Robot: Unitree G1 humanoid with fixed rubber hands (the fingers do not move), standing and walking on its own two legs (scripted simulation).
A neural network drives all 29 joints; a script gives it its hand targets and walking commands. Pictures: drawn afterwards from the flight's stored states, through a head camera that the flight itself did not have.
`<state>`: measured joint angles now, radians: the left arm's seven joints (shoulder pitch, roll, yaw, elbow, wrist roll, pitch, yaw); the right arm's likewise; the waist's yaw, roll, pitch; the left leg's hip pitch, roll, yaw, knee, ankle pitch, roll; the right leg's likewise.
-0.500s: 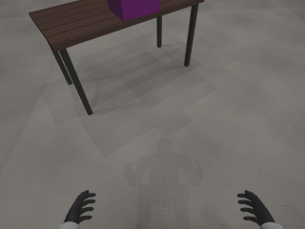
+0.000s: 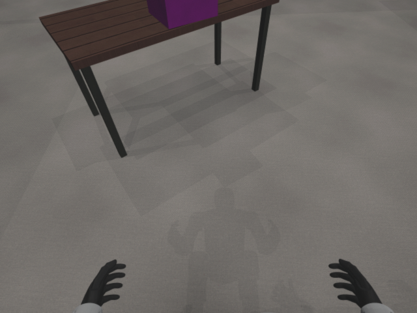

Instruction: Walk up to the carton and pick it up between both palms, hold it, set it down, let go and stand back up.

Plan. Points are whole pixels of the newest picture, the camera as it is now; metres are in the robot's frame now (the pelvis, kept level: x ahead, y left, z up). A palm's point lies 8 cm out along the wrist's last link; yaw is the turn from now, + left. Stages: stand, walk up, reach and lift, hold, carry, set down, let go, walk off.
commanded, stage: stand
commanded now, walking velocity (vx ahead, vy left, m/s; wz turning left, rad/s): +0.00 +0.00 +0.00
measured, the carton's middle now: out of the picture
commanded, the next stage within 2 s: walk up in 0.70 s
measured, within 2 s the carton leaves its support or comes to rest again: neither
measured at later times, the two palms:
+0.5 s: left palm (92, 307) +0.14 +0.26 -0.08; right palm (369, 303) +0.14 -0.27 -0.07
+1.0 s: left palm out of the picture +0.12 +0.27 -0.08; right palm out of the picture +0.11 -0.28 -0.07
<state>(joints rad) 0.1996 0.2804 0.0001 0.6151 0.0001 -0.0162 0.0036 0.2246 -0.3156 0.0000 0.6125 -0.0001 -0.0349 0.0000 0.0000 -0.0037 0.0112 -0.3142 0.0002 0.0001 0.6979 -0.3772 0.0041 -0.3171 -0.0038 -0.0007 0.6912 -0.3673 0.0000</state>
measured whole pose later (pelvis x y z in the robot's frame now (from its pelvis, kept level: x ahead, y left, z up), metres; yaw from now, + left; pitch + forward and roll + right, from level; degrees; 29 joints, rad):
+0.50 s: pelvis +0.00 +0.00 +0.00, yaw +0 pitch -1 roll +0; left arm 0.20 0.29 0.00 0.64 0.00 -0.02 0.00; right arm 0.22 -0.32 0.00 0.61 0.00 -0.04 0.00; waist 0.00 0.00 0.01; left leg -0.31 0.00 0.00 0.70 -0.37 0.00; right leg -0.32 0.00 0.00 0.69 -0.36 0.00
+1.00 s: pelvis -0.02 +0.00 +0.00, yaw +1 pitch -2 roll +0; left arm 0.20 0.31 0.02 0.67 0.00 -0.03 -0.04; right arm 0.26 -0.35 0.00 0.63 0.00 -0.05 0.02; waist 0.00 -0.01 0.01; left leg -0.31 -0.01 -0.01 0.70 -0.40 0.02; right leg -0.32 -0.01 -0.01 0.72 -0.49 -0.02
